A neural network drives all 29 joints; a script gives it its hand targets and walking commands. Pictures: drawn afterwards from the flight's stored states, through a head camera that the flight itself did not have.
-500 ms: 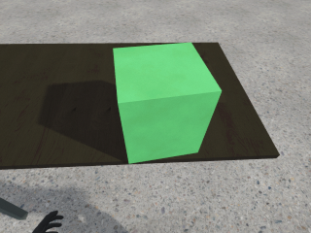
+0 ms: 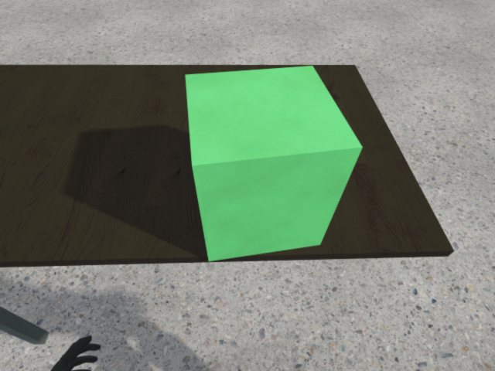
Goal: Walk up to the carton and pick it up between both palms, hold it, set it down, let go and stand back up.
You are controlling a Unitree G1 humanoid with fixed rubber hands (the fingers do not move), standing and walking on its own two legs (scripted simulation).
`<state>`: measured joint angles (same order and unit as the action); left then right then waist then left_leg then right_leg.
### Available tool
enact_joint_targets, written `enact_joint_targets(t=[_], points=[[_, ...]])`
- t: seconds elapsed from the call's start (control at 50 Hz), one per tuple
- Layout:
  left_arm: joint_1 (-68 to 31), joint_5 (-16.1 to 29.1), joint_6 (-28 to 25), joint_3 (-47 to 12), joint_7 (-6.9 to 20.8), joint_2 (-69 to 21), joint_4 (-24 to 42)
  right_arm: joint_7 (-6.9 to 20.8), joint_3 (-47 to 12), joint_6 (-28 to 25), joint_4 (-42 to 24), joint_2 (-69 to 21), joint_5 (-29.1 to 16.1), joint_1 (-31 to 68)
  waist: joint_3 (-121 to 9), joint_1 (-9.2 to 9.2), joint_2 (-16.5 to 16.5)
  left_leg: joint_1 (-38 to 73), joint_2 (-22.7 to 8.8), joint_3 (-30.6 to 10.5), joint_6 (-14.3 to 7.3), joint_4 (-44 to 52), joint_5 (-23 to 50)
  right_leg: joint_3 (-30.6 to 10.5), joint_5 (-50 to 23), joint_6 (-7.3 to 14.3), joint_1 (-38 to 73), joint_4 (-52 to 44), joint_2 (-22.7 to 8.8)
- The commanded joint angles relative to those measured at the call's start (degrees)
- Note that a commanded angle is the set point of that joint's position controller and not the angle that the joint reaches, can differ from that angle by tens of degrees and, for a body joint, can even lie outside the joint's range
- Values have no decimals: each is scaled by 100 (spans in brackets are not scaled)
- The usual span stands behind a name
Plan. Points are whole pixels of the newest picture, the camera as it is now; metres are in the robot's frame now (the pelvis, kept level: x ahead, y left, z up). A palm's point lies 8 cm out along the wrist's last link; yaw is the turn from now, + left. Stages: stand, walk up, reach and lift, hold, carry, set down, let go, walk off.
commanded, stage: walk up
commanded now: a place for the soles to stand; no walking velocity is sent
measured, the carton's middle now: (258, 167) +0.42 -0.01 +0.10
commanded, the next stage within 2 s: none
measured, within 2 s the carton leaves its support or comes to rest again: neither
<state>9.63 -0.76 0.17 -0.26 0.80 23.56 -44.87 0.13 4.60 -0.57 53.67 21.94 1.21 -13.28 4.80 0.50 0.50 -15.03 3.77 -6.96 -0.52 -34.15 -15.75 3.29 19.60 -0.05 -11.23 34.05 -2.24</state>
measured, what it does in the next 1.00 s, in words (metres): stands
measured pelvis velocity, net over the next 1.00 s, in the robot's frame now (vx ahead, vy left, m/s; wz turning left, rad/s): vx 0.02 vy -0.04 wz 0.05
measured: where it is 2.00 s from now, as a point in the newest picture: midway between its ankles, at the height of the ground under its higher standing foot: outside the picture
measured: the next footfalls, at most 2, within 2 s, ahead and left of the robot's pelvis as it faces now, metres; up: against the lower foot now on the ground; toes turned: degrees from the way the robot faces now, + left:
left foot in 1.50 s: +0.06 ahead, +0.07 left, +0.00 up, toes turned +1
right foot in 1.82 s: +0.01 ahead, -0.17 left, +0.00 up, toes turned +1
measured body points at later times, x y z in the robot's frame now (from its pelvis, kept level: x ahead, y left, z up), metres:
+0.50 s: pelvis +0.01 +0.00 +0.00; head +0.03 +0.01 +0.44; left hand +0.14 +0.31 -0.10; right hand +0.09 -0.32 -0.11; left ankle +0.03 +0.12 -0.73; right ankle -0.01 -0.12 -0.73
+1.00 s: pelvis +0.02 -0.04 -0.01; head +0.05 -0.02 +0.44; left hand +0.13 +0.27 -0.12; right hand +0.10 -0.37 -0.11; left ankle +0.03 +0.09 -0.73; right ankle -0.01 -0.13 -0.70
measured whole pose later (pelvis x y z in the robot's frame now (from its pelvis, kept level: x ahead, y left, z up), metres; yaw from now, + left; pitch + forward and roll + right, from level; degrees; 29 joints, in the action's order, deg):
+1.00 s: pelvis +0.02 -0.04 -0.01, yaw +3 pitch -4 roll +1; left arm 8.8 -0.8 2.7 -0.3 0.5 23.7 -44.9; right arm -1.7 4.6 -2.0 53.5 21.9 1.2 -12.9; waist 8.0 0.0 3.3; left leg -15.0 3.1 -4.5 -0.4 -38.0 -19.4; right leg 4.3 34.1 1.9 -16.8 52.1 -2.1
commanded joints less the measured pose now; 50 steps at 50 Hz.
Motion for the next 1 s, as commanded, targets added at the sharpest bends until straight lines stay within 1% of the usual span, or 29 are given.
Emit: enact_joint_targets(t=[0.0, 0.04, 0.06, 0.14, 0.2, 0.26, 0.28, 0.32, 0.36, 0.4, 0.44, 0.48, 0.54, 0.58, 0.6, 0.62, 0.64, 0.68, 0.7, 0.72, 0.76, 0.78, 0.8, 0.82, 0.84, 0.86, 0.9, 0.94, 0.98], points=[[-267, 79, -22, 456, -130, 958, 2, 10, 156, -126, -553, 1704, -27, 172, -319, 5, -781, -203, -1390, -2297, -1006, 1297, 1407, -225, 763, 173, -284, 393, 232], [-152, 43, -28, 445, -133, 998, -164, -26, 131, -89, -627, 1531, -52, 420, 10, 100, -548, -519, -1456, -2597, -1111, 1490, 911, -454, 1101, 225, -193, 218, 297], [-15, 43, -48, 413, -124, 962, -211, -40, 93, -81, -650, 1521, -38, 681, 38, 205, -1009, -751, -1273, -2120, -1004, 1348, 948, -490, 735, 237, 81, -139, 210], [78, -25, -164, 604, -156, 1407, -303, -32, -17, -72, -645, 1067, -157, 708, -439, 251, -50, -873, -335, -712, -185, 117, 1410, -1040, -886, 592, 992, -1039, -813], [-372, -60, -187, 545, -149, 1401, -103, -23, 41, 11, -542, 1082, -158, 229, -282, -53, 635, -548, -16, 94, -76, -896, -1175, -1503, -1430, 1313, 172, -1427, -1842], [-554, -111, -184, 600, -132, 1492, -15, 32, 48, 2, -475, 1073, -75, 5, -28, -216, 1132, -344, -338, 343, -135, -462, -1202, -1119, -1892, 1160, -74, -1118, -1679], [-648, -82, -174, 515, -149, 1340, 76, 28, 101, -54, -424, 1120, -25, -144, 29, -291, 846, -1, -286, 372, -215, 14, -558, -922, -2016, 950, -267, -851, -1542], [-602, 47, -134, 467, -161, 1171, 156, -12, 98, -111, -379, 1317, -89, -144, -39, -213, 302, 107, -645, -602, -365, 644, 1967, -270, -1768, 407, -156, -43, -722], [-327, 132, -67, 441, -173, 1108, 21, -58, 187, -166, -467, 1683, -94, 66, -498, -1, -231, 427, -1388, -2118, -1069, 839, 2980, -178, -477, 60, -310, 703, 130], [-217, 99, -39, 418, -172, 861, 37, -62, 88, -125, -512, 1527, -78, 506, -150, 156, -590, -340, -1536, -2369, -1279, 1148, 1791, -399, 924, 193, -117, 495, 250], [-217, -42, 77, 505, -53, 1031, 7, -180, 199, -168, -445, 1733, -84, 275, 2, 50, -447, -380, -1755, -2745, -1206, 1436, 597, -700, 1183, 323, -499, 959, 42], [-48, -113, 90, 515, -31, 1113, -61, -206, 199, -211, -567, 1641, -37, 279, -34, 15, -729, -15, -1616, -2837, -1224, 1324, 563, -875, 1386, 350, -687, 820, 123], [86, -43, 16, 518, -63, 1043, -148, -238, 92, -214, -621, 1503, -148, 545, -111, 254, -328, -247, -1391, -2233, -1003, 721, 1924, -776, -235, 372, 4, -265, -38], [376, -72, -89, 592, -95, 1304, -315, -227, 66, -209, -609, 1305, -228, 517, -648, 351, -18, -596, -527, -738, -257, -306, 1773, -1026, -1361, 557, 1108, -1066, -701], [241, -122, -104, 624, -126, 1476, -278, -220, -12, -200, -609, 895, -210, 664, -426, 311, 410, -868, 25, -67, -80, -815, 1225, -1367, -1639, 829, 1046, -1357, -1219], [192, -104, -115, 543, -103, 1387, -258, -238, 1, -137, -627, 1013, -154, 701, -303, 316, 383, -950, 118, 293, -41, -1146, -1005, -1652, -1992, 1146, 917, -1508, -1658], [-76, -116, -108, 609, -82, 1558, -197, -267, 16, -143, -545, 1058, -125, 471, -318, 159, 550, -895, -21, 375, -44, -1421, -1933, -1772, -2153, 1423, 715, -1456, -1968], [11, -133, -86, 676, -72, 1442, -16, -213, 18, -156, -510, 1090, -34, 351, 9, 145, 708, -1161, -222, 628, -173, -973, -1843, -1294, -2805, 1169, 957, -1039, -1710], [8, -125, -72, 648, -56, 1413, 1, -183, 28, -178, -447, 1072, -89, 224, 140, 51, 1087, -884, -184, 726, -166, -682, -1392, -906, -3064, 1039, 687, -954, -1492], [24, -89, -62, 548, -98, 1241, 55, -180, 30, -206, -546, 1010, -149, 151, 91, -23, 776, -678, -198, 725, -197, -351, -814, -859, -3822, 860, 735, -659, -1275], [-44, -21, -27, 573, -102, 1295, 23, -196, 33, -255, -381, 1064, -143, -186, -262, -101, 1075, -218, -98, 827, -232, 488, 674, -414, -4231, 617, 963, -31, -1007], [-94, -2, 27, 589, -101, 1328, 94, -212, 75, -248, -345, 1113, -124, -328, -529, -102, 1102, 394, -256, 642, -306, 395, 1687, -116, -3752, 455, 643, 254, -735], [-155, 52, 10, 548, -101, 1202, 201, -261, 166, -258, -273, 1316, -79, -533, -556, -233, 535, 855, -507, 86, -432, 291, 2681, 7, -3375, 322, 69, 719, -524], [-225, 67, 55, 532, -122, 1055, 236, -303, 253, -279, -250, 1598, -71, -651, -844, -321, -117, 1312, -1206, -1111, -985, 235, 3298, 72, -2494, 133, -595, 1497, -10], [-386, 73, 95, 460, -126, 1019, 369, -344, 281, -273, -399, 1683, -69, -629, -719, -449, -431, 1355, -1890, -2238, -1627, 479, 3657, -201, -784, 52, -1052, 2023, 289], [-564, 77, 130, 464, -122, 958, 416, -375, 248, -312, -385, 1770, -47, -640, -590, -417, -528, 1192, -2266, -2571, -1947, 733, 3776, -609, 1591, 126, -1357, 2381, 307], [-96, 38, 169, 437, -112, 869, 313, -366, 215, -329, -376, 1647, -76, -133, -129, -130, -775, 512, -2313, -2440, -1752, 760, 3420, -948, 1915, 214, -1220, 2041, -51], [247, 72, 134, 493, -57, 1015, 106, -344, 195, -281, -610, 1533, -73, 234, -143, -12, -951, 9, -1793, -1434, -1339, 760, 2473, -701, 1578, 272, -704, 1571, -68], [372, 59, 95, 474, -42, 882, -98, -335, 145, -287, -560, 1522, -55, 420, -57, 207, -756, -383, -1641, -1495, -1174, 579, 2884, -534, 655, 275, -290, 769, -15]])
